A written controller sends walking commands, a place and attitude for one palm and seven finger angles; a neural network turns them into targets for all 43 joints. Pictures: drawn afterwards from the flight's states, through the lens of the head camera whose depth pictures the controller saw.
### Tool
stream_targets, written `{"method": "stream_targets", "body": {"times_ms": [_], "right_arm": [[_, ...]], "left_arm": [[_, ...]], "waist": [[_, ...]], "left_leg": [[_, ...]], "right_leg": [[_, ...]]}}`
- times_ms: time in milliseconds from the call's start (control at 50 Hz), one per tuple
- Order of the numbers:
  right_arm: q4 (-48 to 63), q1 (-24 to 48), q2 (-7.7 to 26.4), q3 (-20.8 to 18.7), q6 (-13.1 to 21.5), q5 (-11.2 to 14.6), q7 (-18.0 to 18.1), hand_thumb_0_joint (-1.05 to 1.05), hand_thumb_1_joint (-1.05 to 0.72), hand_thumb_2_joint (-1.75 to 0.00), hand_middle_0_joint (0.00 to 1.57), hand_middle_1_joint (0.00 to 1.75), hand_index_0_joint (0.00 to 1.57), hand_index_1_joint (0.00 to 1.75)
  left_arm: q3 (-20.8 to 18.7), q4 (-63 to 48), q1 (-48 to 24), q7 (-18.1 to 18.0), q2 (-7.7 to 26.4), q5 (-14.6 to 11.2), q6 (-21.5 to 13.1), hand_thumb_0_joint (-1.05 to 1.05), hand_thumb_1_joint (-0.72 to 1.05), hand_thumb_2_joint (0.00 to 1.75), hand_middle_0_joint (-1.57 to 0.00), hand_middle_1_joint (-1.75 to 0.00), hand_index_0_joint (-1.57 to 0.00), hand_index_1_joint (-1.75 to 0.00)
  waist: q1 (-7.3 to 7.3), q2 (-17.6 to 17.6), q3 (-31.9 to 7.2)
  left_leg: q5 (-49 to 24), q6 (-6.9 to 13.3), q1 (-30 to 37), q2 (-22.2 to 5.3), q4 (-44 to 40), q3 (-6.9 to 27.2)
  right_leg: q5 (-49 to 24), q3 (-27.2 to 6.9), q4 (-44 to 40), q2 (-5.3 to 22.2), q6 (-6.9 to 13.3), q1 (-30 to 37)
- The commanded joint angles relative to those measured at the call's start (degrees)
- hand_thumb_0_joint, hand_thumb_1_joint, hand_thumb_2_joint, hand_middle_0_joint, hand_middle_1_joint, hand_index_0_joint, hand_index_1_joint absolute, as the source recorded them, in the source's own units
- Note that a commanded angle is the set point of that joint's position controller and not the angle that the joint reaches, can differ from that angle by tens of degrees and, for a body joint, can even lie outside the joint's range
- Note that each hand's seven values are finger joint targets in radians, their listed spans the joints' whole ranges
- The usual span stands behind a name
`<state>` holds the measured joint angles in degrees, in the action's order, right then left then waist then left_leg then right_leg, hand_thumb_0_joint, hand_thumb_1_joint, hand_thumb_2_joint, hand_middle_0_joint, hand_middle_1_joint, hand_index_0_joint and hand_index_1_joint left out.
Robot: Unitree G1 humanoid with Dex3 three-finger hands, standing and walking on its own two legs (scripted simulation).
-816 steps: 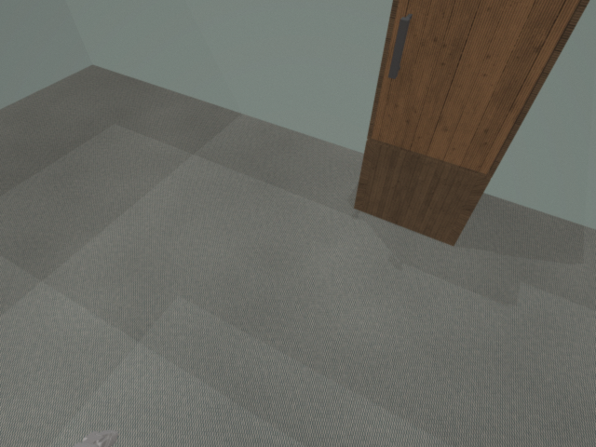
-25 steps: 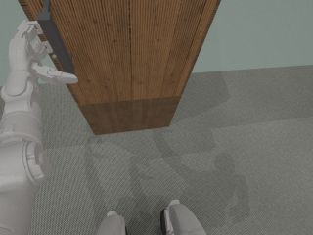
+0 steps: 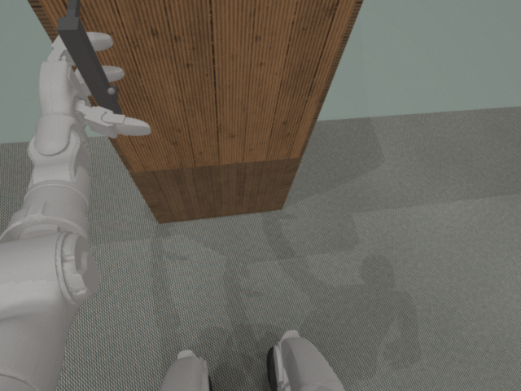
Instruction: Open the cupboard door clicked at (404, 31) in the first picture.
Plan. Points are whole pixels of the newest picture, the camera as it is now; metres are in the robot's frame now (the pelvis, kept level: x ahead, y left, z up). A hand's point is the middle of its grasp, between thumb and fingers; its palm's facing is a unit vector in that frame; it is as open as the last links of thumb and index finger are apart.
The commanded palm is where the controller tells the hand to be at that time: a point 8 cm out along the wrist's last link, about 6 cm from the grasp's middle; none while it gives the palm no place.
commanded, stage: slide the fingers in behind the handle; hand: left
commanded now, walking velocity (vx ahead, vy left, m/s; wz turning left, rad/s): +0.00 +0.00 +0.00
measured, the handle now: (96, 66) +0.59 +0.18 +0.08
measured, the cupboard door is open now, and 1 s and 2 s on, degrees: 0 0 20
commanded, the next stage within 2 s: close the thumb around the handle in 0.42 s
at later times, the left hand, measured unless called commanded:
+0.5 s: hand (110, 91) +0.54 +0.16 +0.08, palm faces +0.04 -1.00 -0.02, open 14.0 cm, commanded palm +0.51 +0.20 +0.08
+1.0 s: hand (111, 93) +0.53 +0.16 +0.08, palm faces +0.04 -1.00 -0.02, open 8.0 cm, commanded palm +0.51 +0.20 +0.08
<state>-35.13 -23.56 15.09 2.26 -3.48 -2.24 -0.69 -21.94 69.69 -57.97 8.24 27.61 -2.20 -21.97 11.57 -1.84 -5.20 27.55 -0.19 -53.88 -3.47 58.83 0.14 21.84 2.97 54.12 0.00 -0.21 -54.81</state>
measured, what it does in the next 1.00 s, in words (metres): stands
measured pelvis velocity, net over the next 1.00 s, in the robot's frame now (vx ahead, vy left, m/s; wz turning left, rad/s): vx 0.00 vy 0.01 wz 0.00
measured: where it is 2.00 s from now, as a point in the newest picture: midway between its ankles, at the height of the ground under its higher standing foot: outside the picture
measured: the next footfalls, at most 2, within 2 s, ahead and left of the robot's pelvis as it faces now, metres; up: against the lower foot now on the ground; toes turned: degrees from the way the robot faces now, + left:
none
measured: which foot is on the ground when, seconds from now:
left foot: down 0.00-1.00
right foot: down 0.00-1.00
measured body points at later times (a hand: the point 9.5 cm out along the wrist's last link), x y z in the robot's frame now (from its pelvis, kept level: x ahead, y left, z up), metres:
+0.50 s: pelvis +0.00 +0.00 +0.00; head +0.14 +0.02 +0.43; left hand +0.53 +0.22 +0.08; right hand -0.02 -0.26 -0.11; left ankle -0.01 +0.12 -0.67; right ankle +0.03 -0.13 -0.67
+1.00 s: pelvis +0.00 +0.01 +0.00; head +0.14 +0.02 +0.43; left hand +0.52 +0.21 +0.09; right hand +0.00 -0.25 -0.11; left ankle -0.01 +0.12 -0.67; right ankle +0.03 -0.13 -0.67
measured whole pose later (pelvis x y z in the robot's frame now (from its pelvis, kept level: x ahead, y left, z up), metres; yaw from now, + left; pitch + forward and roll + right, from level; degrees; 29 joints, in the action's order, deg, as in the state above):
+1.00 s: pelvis +0.00 +0.01 +0.00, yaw +0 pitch +22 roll -3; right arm -35.3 -23.4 14.7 2.0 -3.8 -2.3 -1.3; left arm -21.2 68.8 -55.8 6.0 25.3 -2.5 -22.7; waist 10.9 -2.3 -5.7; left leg 27.9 0.2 -52.3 -3.1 58.3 -0.3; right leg 22.1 2.4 53.6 0.2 -0.7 -53.3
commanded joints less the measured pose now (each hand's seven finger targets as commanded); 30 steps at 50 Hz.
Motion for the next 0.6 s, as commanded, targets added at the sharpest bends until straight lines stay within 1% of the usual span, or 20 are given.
{"method": "stream_targets", "body": {"times_ms": [0,20,60,80,100,120,140,160,180,260,300,340,380,400,440,480,500,520,560,580], "right_arm": [[2.01,-11.25,10.06,-3.6,0.9,-0.11,0.51,0.0,-0.9,-0.9,0.2,0.3,0.2,0.3],[2.03,-11.41,10.29,-3.65,0.93,-0.15,0.61,0.0,-0.9,-0.9,0.2,0.3,0.2,0.3],[2.15,-11.62,10.1,-3.71,1.23,-0.39,0.48,0.0,-0.9,-0.9,0.2,0.3,0.2,0.3],[1.96,-11.83,10.08,-3.81,1.16,-0.45,0.43,0.0,-0.9,-0.9,0.2,0.3,0.2,0.3],[2.12,-11.53,9.94,-3.79,1.16,-0.3,0.32,0.0,-0.9,-0.9,0.2,0.3,0.2,0.3],[1.92,-11.44,9.87,-3.77,1.15,-0.3,0.31,0.0,-0.9,-0.9,0.2,0.3,0.2,0.3],[1.79,-11.49,9.95,-3.8,1.13,-0.27,0.25,0.0,-0.9,-0.9,0.2,0.3,0.2,0.3],[1.89,-11.76,10.25,-3.73,1.1,-0.24,0.43,0.0,-0.9,-0.9,0.2,0.3,0.2,0.3],[1.93,-11.74,10.36,-3.77,1.07,-0.22,0.51,0.0,-0.9,-0.9,0.2,0.3,0.2,0.3],[1.92,-11.87,10.19,-3.77,1.18,-0.28,0.64,0.0,-0.9,-0.9,0.2,0.3,0.2,0.3],[1.84,-11.75,10.29,-3.86,1.21,-0.33,0.56,0.0,-0.9,-0.9,0.2,0.3,0.2,0.3],[1.85,-11.57,10.27,-3.74,1.14,-0.24,0.55,0.0,-0.9,-0.9,0.2,0.3,0.2,0.3],[1.93,-11.6,10.34,-3.72,1.11,-0.27,0.63,0.0,-0.9,-0.9,0.2,0.3,0.2,0.3],[2.07,-11.63,10.27,-3.78,1.09,-0.31,0.52,0.0,-0.9,-0.9,0.2,0.3,0.2,0.3],[2.15,-11.5,10.31,-3.76,0.96,-0.18,0.51,0.0,-0.9,-0.9,0.2,0.3,0.2,0.3],[2.04,-11.63,10.23,-3.96,0.95,-0.28,0.41,0.0,-0.9,-0.9,0.2,0.3,0.2,0.3],[1.99,-11.56,10.28,-4.1,0.88,-0.25,0.37,0.0,-0.9,-0.9,0.2,0.3,0.2,0.3],[1.87,-11.52,10.34,-4.03,0.71,-0.17,0.51,0.0,-0.9,-0.9,0.2,0.3,0.2,0.3],[1.94,-11.6,10.25,-3.99,0.76,-0.21,0.45,0.0,-0.9,-0.9,0.2,0.3,0.2,0.3],[1.53,-11.53,10.46,-3.96,0.7,-0.18,0.55,0.0,-0.9,-0.9,0.2,0.3,0.2,0.3]], "left_arm": [[0.32,-9.83,-27.48,-0.98,11.38,-0.38,-2.74,0.0,-0.5,0.3,-0.3,-1.2,-0.3,-1.2],[-1.03,-10.94,-28.27,-1.39,13.51,-0.05,-3.0,0.0,-0.5,0.3,-0.3,-1.2,-0.3,-1.2],[-0.85,-12.96,-29.58,-1.67,13.48,0.24,-3.99,0.0,-0.5,0.3,-0.3,-1.2,-0.3,-1.2],[-1.72,-13.12,-28.86,-1.71,14.45,0.39,-4.36,0.0,-0.5,0.3,-0.3,-1.2,-0.3,-1.2],[-0.49,-12.53,-27.26,-1.4,12.85,0.39,-4.45,0.0,-0.5,0.3,-0.3,-1.2,-0.3,-1.2],[0.64,-11.66,-27.18,-1.19,11.23,0.23,-4.28,0.0,-0.5,0.3,-0.3,-1.2,-0.3,-1.2],[0.54,-10.62,-26.82,-1.08,10.9,-0.01,-3.83,0.0,-0.5,0.3,-0.3,-1.2,-0.3,-1.2],[-0.56,-10.16,-27.07,-1.02,12.16,-0.4,-3.8,0.0,-0.5,0.3,-0.3,-1.2,-0.3,-1.2],[-1.27,-11.23,-27.85,-1.03,13.36,-0.4,-3.8,0.0,-0.5,0.3,-0.3,-1.2,-0.3,-1.2],[-0.12,-11.53,-28.63,-1.01,11.87,-0.44,-3.78,0.0,-0.5,0.3,-0.3,-1.2,-0.3,-1.2],[-1.59,-12.29,-27.88,-1.16,13.51,-0.39,-4.2,0.0,-0.5,0.3,-0.3,-1.2,-0.3,-1.2],[-1.47,-10.96,-27.14,-1.18,13.66,-0.24,-3.95,0.0,-0.5,0.3,-0.3,-1.2,-0.3,-1.2],[-1.8,-12.0,-27.78,-1.11,14.53,0.03,-4.38,0.0,-0.5,0.3,-0.3,-1.2,-0.3,-1.2],[-1.27,-12.21,-26.92,-1.02,13.34,-0.15,-4.28,0.0,-0.5,0.3,-0.3,-1.2,-0.3,-1.2],[-1.36,-12.11,-26.15,-0.81,13.66,-0.2,-3.99,0.0,-0.5,0.3,-0.3,-1.2,-0.3,-1.2],[-0.62,-13.58,-27.28,-0.63,12.21,-0.62,-4.34,0.0,-0.5,0.3,-0.3,-1.2,-0.3,-1.2],[-0.56,-13.5,-26.04,-0.5,11.78,-0.82,-4.25,0.0,-0.5,0.3,-0.3,-1.2,-0.3,-1.2],[-0.72,-12.46,-25.54,-0.53,12.13,-0.85,-4.07,0.0,-0.44,0.32,-0.3,-1.21,-0.3,-1.21],[0.34,-12.56,-26.58,-0.62,10.34,-1.07,-3.9,0.0,-0.33,0.37,-0.31,-1.22,-0.31,-1.22],[-0.22,-11.08,-26.56,-0.81,11.43,-0.95,-3.56,0.0,-0.28,0.4,-0.32,-1.22,-0.32,-1.22]], "waist": [[1.61,-3.86,-25.97],[1.3,-4.12,-27.33],[1.26,-6.63,-29.78],[0.76,-6.56,-31.31],[0.62,-6.76,-31.05],[1.21,-6.22,-29.6],[1.38,-5.48,-28.5],[1.28,-4.25,-28.11],[1.03,-5.18,-29.56],[1.81,-4.51,-28.38],[0.79,-6.48,-30.89],[1.16,-5.12,-28.78],[0.74,-6.17,-29.79],[0.74,-6.25,-30.24],[0.56,-5.94,-29.76],[0.56,-8.04,-31.13],[0.59,-7.12,-31.08],[0.7,-5.39,-29.68],[1.09,-6.4,-28.69],[1.48,-5.01,-27.94]], "left_leg": [[-18.69,1.68,14.01,2.81,-5.94,1.05],[-19.06,1.69,14.45,2.76,-5.94,1.2],[-21.09,1.71,16.6,2.92,-5.45,1.21],[-22.55,1.47,17.52,2.79,-5.38,1.42],[-22.85,1.37,17.81,2.81,-5.36,1.33],[-22.77,1.33,17.75,2.65,-5.39,1.34],[-21.63,1.42,16.78,2.67,-5.49,1.15],[-21.21,1.61,16.24,2.74,-5.64,1.39],[-21.42,1.55,16.27,2.76,-5.68,1.26],[-21.54,1.7,16.72,2.68,-5.65,1.42],[-22.2,1.4,17.68,2.72,-5.42,1.32],[-21.47,1.52,16.25,2.73,-5.57,1.17],[-22.4,1.41,17.16,2.67,-5.55,1.43],[-22.76,1.41,17.63,2.74,-5.54,1.31],[-22.97,1.36,17.32,2.62,-5.58,1.25],[-24.98,1.07,20.03,2.53,-5.48,1.68],[-25.27,1.07,20.36,2.43,-5.38,1.64],[-24.73,1.12,19.37,2.35,-5.62,1.71],[-24.3,1.24,19.4,2.47,-5.63,1.7],[-23.24,1.25,18.4,2.37,-5.68,1.82]], "right_leg": [[-16.79,-1.17,-5.4,-2.27,0.67,15.86],[-16.81,-1.22,-5.1,-2.23,0.76,16.27],[-18.26,-1.36,-4.68,-2.24,0.92,16.17],[-19.3,-1.26,-4.45,-2.23,0.89,16.92],[-19.27,-1.18,-4.41,-2.31,0.99,16.43],[-19.02,-0.93,-4.48,-2.28,0.95,15.47],[-18.27,-0.91,-4.87,-2.31,0.83,15.36],[-18.07,-0.96,-4.87,-2.4,0.95,15.87],[-18.53,-1.22,-4.77,-2.3,0.84,16.59],[-18.28,-0.97,-4.91,-2.37,0.81,15.38],[-18.49,-1.06,-4.62,-2.31,0.9,15.91],[-18.32,-1.12,-4.88,-2.35,0.78,16.11],[-18.76,-1.09,-4.51,-2.29,0.92,16.02],[-19.03,-1.02,-4.6,-2.35,0.88,16.07],[-19.28,-0.97,-4.59,-2.4,0.93,16.31],[-19.84,-0.67,-4.37,-2.48,1.02,15.25],[-19.91,-0.49,-4.5,-2.53,1.03,15.04],[-19.66,-0.48,-4.68,-2.55,0.96,15.26],[-18.99,-0.39,-4.67,-2.58,1.08,14.14],[-18.29,-0.42,-4.95,-2.5,0.88,14.01]]}}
